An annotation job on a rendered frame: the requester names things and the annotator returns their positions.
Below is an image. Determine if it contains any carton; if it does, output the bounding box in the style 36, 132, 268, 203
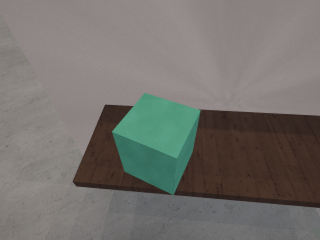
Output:
112, 93, 201, 195

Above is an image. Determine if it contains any table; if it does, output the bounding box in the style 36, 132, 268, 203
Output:
73, 104, 320, 239

